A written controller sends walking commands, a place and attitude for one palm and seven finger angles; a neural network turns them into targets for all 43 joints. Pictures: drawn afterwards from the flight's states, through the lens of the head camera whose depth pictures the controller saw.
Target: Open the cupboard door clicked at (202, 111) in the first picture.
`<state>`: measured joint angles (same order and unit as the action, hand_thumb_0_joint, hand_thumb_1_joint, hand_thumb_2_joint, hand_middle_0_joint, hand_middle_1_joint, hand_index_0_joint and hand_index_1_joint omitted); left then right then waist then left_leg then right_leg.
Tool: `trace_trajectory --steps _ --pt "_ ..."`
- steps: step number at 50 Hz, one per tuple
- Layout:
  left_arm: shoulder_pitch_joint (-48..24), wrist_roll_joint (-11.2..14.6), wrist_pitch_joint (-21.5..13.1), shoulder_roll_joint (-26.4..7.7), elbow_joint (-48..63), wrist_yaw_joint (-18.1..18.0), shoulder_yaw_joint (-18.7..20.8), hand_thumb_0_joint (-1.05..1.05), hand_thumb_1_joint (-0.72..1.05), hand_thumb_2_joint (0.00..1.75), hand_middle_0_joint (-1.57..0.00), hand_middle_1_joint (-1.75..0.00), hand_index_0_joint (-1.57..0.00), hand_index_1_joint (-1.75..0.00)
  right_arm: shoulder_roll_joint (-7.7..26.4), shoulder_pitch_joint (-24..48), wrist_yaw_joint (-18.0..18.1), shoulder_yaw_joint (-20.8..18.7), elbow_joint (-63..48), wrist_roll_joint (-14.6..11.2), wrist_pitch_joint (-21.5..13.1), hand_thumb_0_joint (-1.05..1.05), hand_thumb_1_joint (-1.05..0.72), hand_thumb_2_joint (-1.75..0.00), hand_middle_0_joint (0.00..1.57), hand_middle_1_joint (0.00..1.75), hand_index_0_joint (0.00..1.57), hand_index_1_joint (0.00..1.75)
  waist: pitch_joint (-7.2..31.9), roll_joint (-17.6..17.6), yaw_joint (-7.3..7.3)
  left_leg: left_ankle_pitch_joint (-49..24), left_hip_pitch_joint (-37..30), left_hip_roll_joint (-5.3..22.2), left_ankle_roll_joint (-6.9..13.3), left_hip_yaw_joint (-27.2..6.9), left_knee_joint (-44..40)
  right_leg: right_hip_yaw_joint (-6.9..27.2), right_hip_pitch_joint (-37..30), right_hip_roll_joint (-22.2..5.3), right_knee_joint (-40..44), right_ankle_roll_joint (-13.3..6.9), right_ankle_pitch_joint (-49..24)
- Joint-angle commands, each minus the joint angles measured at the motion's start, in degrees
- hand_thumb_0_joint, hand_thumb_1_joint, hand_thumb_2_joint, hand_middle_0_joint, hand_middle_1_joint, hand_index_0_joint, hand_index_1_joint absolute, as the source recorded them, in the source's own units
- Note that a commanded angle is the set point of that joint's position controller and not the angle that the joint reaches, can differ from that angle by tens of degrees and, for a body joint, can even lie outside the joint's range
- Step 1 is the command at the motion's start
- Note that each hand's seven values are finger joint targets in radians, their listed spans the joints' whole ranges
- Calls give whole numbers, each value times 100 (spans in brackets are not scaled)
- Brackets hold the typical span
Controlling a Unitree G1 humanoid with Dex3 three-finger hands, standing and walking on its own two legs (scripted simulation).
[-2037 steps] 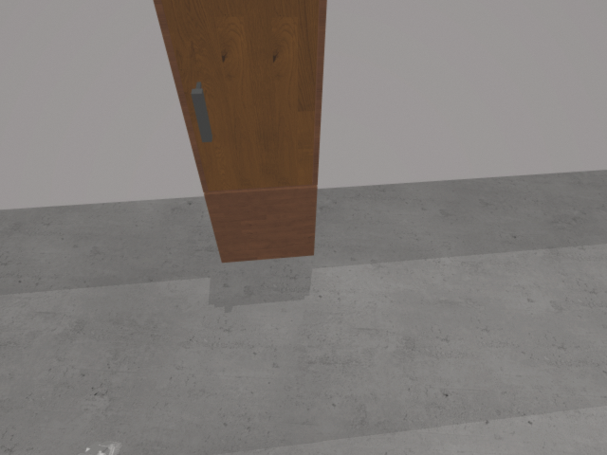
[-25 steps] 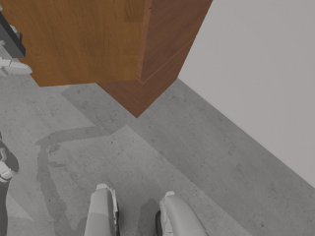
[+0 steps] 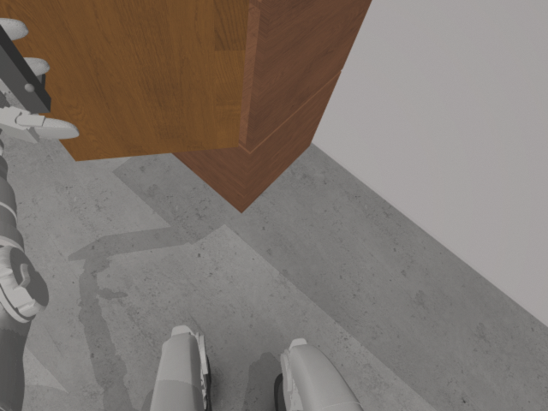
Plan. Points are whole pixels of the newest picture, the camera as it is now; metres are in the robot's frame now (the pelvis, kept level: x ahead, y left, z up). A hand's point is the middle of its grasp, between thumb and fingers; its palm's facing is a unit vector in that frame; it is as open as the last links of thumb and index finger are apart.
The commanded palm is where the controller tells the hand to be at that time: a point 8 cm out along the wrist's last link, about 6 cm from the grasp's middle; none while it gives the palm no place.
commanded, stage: slide the fingers in behind the handle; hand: left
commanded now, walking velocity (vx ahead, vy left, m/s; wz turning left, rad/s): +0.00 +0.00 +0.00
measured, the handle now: (14, 55) +0.57 +0.31 +0.08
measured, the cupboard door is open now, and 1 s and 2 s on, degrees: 52 52 89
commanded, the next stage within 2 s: close the thumb around the handle in 0.14 s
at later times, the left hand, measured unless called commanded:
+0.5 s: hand (29, 87) +0.52 +0.28 +0.08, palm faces +0.16 -0.99 -0.01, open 12.2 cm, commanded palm +0.50 +0.30 +0.07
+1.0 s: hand (28, 88) +0.52 +0.28 +0.08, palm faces +0.16 -0.99 +0.00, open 6.1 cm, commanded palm +0.50 +0.30 +0.07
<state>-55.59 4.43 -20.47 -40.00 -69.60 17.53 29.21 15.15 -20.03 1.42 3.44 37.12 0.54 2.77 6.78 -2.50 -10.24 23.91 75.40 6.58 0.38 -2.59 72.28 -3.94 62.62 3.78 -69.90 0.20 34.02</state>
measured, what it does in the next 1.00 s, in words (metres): stands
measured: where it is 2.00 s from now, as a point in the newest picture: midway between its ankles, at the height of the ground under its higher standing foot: outside the picture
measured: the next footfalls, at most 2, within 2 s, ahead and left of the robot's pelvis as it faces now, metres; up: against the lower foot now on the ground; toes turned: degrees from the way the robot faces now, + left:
none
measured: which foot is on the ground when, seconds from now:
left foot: down 0.00-1.00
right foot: down 0.00-1.00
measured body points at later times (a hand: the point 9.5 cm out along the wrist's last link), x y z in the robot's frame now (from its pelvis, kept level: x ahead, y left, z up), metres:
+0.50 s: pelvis +0.00 +0.00 +0.00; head +0.16 +0.04 +0.42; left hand +0.50 +0.33 +0.08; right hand +0.02 -0.27 -0.10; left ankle +0.08 +0.12 -0.62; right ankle -0.01 -0.13 -0.62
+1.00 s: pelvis +0.01 +0.00 +0.00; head +0.16 +0.04 +0.43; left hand +0.50 +0.33 +0.08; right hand +0.02 -0.27 -0.10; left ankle +0.08 +0.12 -0.62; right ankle -0.01 -0.13 -0.62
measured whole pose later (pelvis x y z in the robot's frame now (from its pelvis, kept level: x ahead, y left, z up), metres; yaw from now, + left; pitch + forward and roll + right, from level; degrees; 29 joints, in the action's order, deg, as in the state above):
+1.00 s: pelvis +0.01 +0.00 +0.00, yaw +0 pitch +26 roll -6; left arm -53.1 5.4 -21.0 -38.7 -68.0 17.9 29.8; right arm 14.9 -19.8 1.2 3.1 37.3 0.4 3.2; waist 7.1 -2.4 -9.8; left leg 24.4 73.8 6.6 0.3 -2.3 71.5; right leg -3.5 61.0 3.9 -68.8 0.2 34.2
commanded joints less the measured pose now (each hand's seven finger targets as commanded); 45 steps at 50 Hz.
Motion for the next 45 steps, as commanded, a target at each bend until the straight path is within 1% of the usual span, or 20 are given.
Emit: trace_trajectory --steps 1,4,6,7,8,9,11,12,14,16,19,21,26,31,36,37,40,42,44,45 --pt "-2449 90 -385 -1728 1202 61 112 0 -50 30 -30 -120 -30 -120 1186 -1035 107 -411 -185 8 -77 0 -90 -90 20 30 20 30 2981 -1117 -47 -1403 -3806 -158 155 -297 -536 105 194 112 1032 -136 -1485" --pt "-2383 94 -389 -1684 1354 104 100 0 -50 30 -30 -120 -30 -120 1175 -1034 102 -432 -182 4 -74 0 -90 -90 20 30 20 30 3190 -1327 6 -1645 -4028 -152 140 -288 -516 112 204 109 1003 -148 -1645" --pt "-2435 117 -338 -1584 1293 106 26 0 -50 30 -30 -120 -30 -120 1165 -1051 106 -427 -161 1 -67 0 -90 -90 20 30 20 30 3037 -1182 -68 -1571 -3956 -141 151 -298 -526 93 229 110 1036 -130 -1608" --pt "-2373 120 -336 -1694 1341 99 125 0 -50 30 -30 -120 -30 -120 1178 -1061 114 -436 -162 6 -65 0 -90 -90 20 30 20 30 3115 -1200 -7 -1605 -3952 -145 150 -288 -529 105 140 111 1039 -132 -1645" --pt "-2434 147 -378 -1595 1481 112 63 0 -50 30 -30 -120 -30 -120 1162 -1070 107 -437 -156 15 -87 0 -90 -90 20 30 20 30 3220 -1363 -19 -1715 -4078 -158 151 -297 -511 102 199 115 1001 -151 -1706" --pt "-2352 123 -364 -1656 1407 106 127 0 -50 30 -30 -120 -30 -120 1165 -1070 105 -443 -134 11 -70 0 -90 -90 20 30 20 30 3227 -1267 24 -1759 -4092 -145 133 -305 -515 89 166 116 1003 -150 -1730" --pt "-2333 149 -327 -1611 1345 109 87 0 -50 30 -30 -120 -30 -120 1167 -1061 105 -438 -143 0 -68 0 -90 -90 20 30 20 30 3053 -1117 -22 -1658 -3921 -156 155 -278 -524 108 101 118 1055 -127 -1715" --pt "-2317 147 -329 -1609 1395 115 78 0 -50 30 -30 -120 -30 -120 1156 -1056 107 -441 -144 -2 -64 0 -90 -90 20 30 20 30 3103 -1173 -3 -1647 -3919 -157 158 -252 -514 121 66 119 1059 -127 -1730" --pt "-2340 140 -375 -1566 1484 102 70 0 -39 35 -31 -121 -31 -121 1155 -1073 104 -456 -118 5 -77 0 -90 -90 20 30 20 30 3235 -1287 9 -1802 -4128 -152 141 -286 -528 103 132 114 1029 -142 -1791" --pt "-2315 154 -363 -1461 1419 85 10 0 -28 40 -32 -122 -32 -122 1144 -1064 92 -451 -117 9 -67 0 -90 -90 20 30 20 30 3064 -1188 -22 -1695 -4053 -158 140 -294 -558 81 150 121 1063 -138 -1710" --pt "-2213 156 -408 -1672 1417 80 182 0 -11 47 -33 -124 -33 -124 1164 -1065 96 -449 -108 7 -72 0 -90 -90 20 30 20 30 3155 -1146 44 -1764 -4004 -161 151 -264 -542 114 14 121 1059 -143 -1807" --pt "-2322 147 -415 -1456 1482 103 -12 0 0 52 -34 -125 -34 -125 1134 -1053 91 -455 -103 5 -71 0 -90 -90 20 30 20 30 3064 -1267 -12 -1775 -4061 -165 143 -261 -546 105 102 118 1066 -142 -1806" --pt "-2166 159 -417 -1518 1380 99 81 0 28 64 -36 -128 -36 -128 1140 -1057 85 -455 -119 2 -69 0 -90 -90 20 30 20 30 3099 -1188 37 -1790 -4050 -177 141 -256 -553 103 40 125 1074 -147 -1821" --pt "-2303 177 -421 -1544 1376 137 50 0 56 76 -38 -131 -38 -131 1146 -1042 90 -444 -105 -6 -64 0 -90 -90 20 30 20 30 3004 -1144 -17 -1798 -3967 -178 154 -246 -536 114 20 124 1069 -134 -1872" --pt "-2168 196 -433 -1409 1477 147 22 0 84 88 -40 -134 -40 -134 1127 -1054 68 -464 -128 4 -63 0 -90 -90 20 30 20 30 3172 -1333 49 -2000 -4244 -177 122 -280 -551 81 88 125 1044 -157 -1942" --pt "-2069 204 -421 -1486 1448 142 104 0 90 90 -40 -135 -40 -135 1143 -1040 67 -467 -130 8 -54 0 -90 -90 20 30 20 30 3140 -1233 66 -1952 -4201 -167 122 -274 -566 81 43 127 1062 -153 -1922" --pt "-2128 210 -421 -1577 1377 147 147 0 90 90 -40 -135 -40 -135 1149 -1017 77 -448 -136 1 -50 0 -90 -90 20 30 20 30 3072 -1126 30 -1886 -4018 -178 147 -246 -544 102 -27 129 1058 -136 -1942" --pt "-2050 194 -416 -1640 1420 162 192 0 90 90 -40 -135 -40 -135 1149 -1020 69 -452 -167 -4 -44 0 -90 -90 20 30 20 30 3140 -1147 93 -1872 -4005 -187 141 -230 -558 101 -116 130 1051 -140 -1942" --pt "-1965 172 -451 -1594 1417 145 188 0 90 90 -40 -135 -40 -135 1148 -1022 66 -462 -176 -2 -34 0 -90 -90 20 30 20 30 3120 -1205 121 -1917 -4169 -177 113 -272 -607 79 8 129 1047 -157 -1888" --pt "-2052 186 -440 -1454 1447 138 71 0 90 90 -40 -135 -40 -135 1134 -1000 61 -458 -180 -6 -35 0 -90 -90 20 30 20 30 3025 -1233 53 -1818 -4145 -176 122 -262 -611 83 80 128 1079 -142 -1820"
